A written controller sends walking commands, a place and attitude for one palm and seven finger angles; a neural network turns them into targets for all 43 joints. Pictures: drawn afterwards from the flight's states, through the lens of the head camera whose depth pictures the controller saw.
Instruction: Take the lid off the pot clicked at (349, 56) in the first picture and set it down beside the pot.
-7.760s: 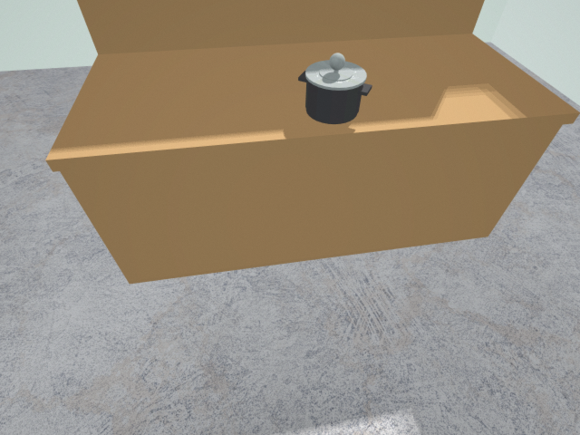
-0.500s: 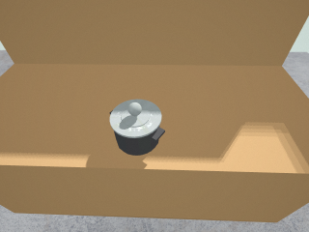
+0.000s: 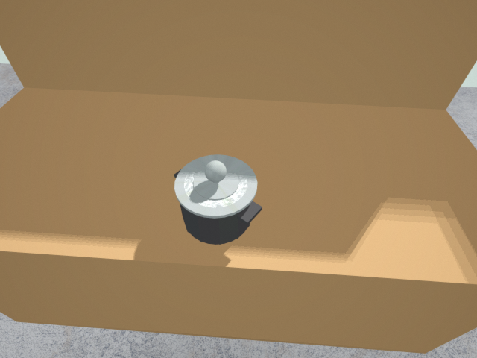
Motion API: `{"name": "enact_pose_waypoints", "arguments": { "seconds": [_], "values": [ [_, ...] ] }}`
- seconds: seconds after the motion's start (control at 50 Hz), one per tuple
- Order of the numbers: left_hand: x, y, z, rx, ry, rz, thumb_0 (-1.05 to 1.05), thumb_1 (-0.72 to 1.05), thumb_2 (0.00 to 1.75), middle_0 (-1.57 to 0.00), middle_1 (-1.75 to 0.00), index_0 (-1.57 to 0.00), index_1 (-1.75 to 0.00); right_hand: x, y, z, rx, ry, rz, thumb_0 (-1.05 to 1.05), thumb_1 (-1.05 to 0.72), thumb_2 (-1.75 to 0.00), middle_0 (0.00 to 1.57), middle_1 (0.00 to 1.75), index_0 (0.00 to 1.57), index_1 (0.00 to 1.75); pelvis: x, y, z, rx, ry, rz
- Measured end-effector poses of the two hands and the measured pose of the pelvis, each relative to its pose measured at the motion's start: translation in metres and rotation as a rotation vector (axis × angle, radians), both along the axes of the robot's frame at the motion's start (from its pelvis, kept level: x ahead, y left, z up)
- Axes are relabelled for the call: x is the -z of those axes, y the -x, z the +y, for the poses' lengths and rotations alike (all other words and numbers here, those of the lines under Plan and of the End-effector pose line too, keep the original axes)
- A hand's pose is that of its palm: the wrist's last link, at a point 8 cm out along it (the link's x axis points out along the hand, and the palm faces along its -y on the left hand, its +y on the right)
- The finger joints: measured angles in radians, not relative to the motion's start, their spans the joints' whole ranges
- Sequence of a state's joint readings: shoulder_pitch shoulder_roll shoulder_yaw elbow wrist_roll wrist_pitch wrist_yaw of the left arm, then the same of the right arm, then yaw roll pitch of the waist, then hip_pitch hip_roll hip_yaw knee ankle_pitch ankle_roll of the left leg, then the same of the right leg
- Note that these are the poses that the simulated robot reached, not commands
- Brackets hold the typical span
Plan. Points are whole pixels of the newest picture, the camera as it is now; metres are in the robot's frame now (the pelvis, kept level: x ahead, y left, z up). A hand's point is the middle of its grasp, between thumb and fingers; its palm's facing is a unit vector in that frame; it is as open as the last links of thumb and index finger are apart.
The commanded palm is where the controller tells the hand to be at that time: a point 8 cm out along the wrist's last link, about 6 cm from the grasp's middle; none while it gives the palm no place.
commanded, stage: come to a stop and stand still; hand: left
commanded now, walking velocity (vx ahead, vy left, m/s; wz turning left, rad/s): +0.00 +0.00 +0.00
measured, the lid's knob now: (215, 171) +0.46 +0.08 +0.05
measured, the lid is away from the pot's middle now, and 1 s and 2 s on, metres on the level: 0.00 0.00 0.00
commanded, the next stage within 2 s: look again from close up in 0.70 s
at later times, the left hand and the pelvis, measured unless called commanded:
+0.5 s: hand out of the picture -0.03 +0.20 -0.17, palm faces +0.04 -0.98 -0.19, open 7.3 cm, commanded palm none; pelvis -0.01 +0.03 +0.00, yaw +0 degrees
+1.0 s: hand out of the picture -0.04 +0.21 -0.18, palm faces +0.02 -0.98 -0.17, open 7.3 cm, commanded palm none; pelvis -0.03 +0.05 -0.01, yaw +0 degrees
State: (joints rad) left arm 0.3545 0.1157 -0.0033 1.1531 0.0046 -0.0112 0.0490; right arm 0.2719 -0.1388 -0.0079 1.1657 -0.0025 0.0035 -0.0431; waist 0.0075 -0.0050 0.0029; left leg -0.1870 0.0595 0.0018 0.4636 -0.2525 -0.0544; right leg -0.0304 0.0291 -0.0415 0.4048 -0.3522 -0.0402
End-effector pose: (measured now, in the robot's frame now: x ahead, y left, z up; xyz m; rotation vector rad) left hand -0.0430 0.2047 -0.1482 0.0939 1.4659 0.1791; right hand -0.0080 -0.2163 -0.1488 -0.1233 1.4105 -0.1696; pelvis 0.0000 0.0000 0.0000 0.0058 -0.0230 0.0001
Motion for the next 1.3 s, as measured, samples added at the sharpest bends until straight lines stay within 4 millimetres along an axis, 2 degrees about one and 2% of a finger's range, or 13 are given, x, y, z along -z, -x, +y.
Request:
{"name": "enact_pose_waypoints", "arguments": {
  "seconds": [0.16, 0.34, 0.58, 0.78, 0.94, 1.18, 1.3],
  "values": [
    [0.000, -0.011, 0.018, 0.018, -0.006, -0.028, 0.01, 0.91, 0.90, -0.20, -0.30, -0.20, -0.30, -0.004, -0.004, 0.008, -0.004, 0.012, -0.022, 0.01, -0.93, -0.90, 0.20, 0.30, 0.20, 0.30, -0.001, 0.002, 0.012, 0.003, 0.000, -0.002],
    [-0.002, -0.016, 0.036, 0.030, -0.017, -0.051, 0.01, 0.91, 0.90, -0.20, -0.30, -0.20, -0.30, -0.005, 0.009, 0.025, -0.003, -0.004, -0.006, 0.01, -0.93, -0.90, 0.20, 0.30, 0.20, 0.30, -0.003, 0.007, 0.025, 0.001, -0.002, -0.005],
    [-0.005, 0.001, 0.047, 0.030, -0.021, -0.017, 0.01, 0.91, 0.90, -0.20, -0.30, -0.20, -0.30, -0.003, 0.031, 0.046, 0.012, -0.039, 0.027, 0.01, -0.91, -0.90, 0.20, 0.30, 0.20, 0.30, -0.003, 0.014, 0.036, 0.001, -0.005, -0.002],
    [-0.004, 0.017, 0.043, 0.020, -0.008, 0.018, 0.01, 0.91, 0.90, -0.20, -0.30, -0.20, -0.30, -0.003, 0.035, 0.049, 0.019, -0.041, 0.030, 0.01, -0.91, -0.90, 0.20, 0.30, 0.20, 0.30, -0.003, 0.015, 0.038, 0.004, -0.005, 0.001],
    [0.003, 0.014, 0.047, 0.046, 0.002, -0.015, 0.01, 0.91, 0.90, -0.20, -0.30, -0.20, -0.30, 0.000, 0.026, 0.040, -0.008, -0.007, -0.016, 0.02, -0.92, -0.90, 0.20, 0.30, 0.20, 0.30, 0.005, 0.025, 0.045, 0.000, 0.023, 0.021],
    [0.007, -0.029, 0.070, 0.078, -0.022, -0.131, 0.01, 0.91, 0.90, -0.20, -0.30, -0.20, -0.30, -0.006, -0.009, 0.038, -0.034, 0.034, -0.117, 0.02, -0.93, -0.90, 0.20, 0.30, 0.20, 0.30, 0.009, 0.024, 0.052, 0.008, 0.020, 0.018],
    [0.005, -0.040, 0.075, 0.087, -0.030, -0.157, 0.01, 0.91, 0.90, -0.20, -0.30, -0.20, -0.30, -0.011, -0.022, 0.038, -0.048, 0.037, -0.148, 0.01, -0.93, -0.90, 0.20, 0.30, 0.20, 0.30, 0.007, 0.023, 0.051, 0.008, 0.016, 0.021]
  ]
}}
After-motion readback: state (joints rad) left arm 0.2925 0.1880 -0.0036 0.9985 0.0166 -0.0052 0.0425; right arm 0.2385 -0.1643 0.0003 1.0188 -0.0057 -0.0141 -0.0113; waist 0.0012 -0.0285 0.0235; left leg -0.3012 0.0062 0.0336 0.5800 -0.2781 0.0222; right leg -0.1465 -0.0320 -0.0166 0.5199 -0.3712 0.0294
